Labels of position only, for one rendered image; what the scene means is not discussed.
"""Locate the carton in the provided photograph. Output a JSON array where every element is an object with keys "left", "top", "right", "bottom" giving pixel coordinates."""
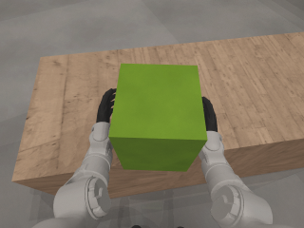
[{"left": 108, "top": 63, "right": 208, "bottom": 172}]

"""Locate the pedestal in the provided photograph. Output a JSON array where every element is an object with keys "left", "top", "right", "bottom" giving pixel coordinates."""
[{"left": 11, "top": 31, "right": 304, "bottom": 199}]

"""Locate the left robot forearm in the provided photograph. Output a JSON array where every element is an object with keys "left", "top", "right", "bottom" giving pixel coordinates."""
[{"left": 53, "top": 122, "right": 114, "bottom": 217}]

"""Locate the left robot hand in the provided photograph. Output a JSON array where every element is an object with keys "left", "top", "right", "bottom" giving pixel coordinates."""
[{"left": 96, "top": 88, "right": 117, "bottom": 123}]

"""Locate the right robot hand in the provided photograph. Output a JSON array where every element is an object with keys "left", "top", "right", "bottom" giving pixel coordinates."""
[{"left": 201, "top": 96, "right": 218, "bottom": 132}]

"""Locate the left robot upper arm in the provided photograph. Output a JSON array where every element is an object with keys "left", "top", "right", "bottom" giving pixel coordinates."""
[{"left": 31, "top": 177, "right": 111, "bottom": 228}]

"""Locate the right robot forearm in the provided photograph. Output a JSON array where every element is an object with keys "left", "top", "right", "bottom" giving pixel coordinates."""
[{"left": 198, "top": 130, "right": 256, "bottom": 201}]

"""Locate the right robot upper arm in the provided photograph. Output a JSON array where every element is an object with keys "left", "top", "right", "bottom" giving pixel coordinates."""
[{"left": 210, "top": 184, "right": 294, "bottom": 228}]

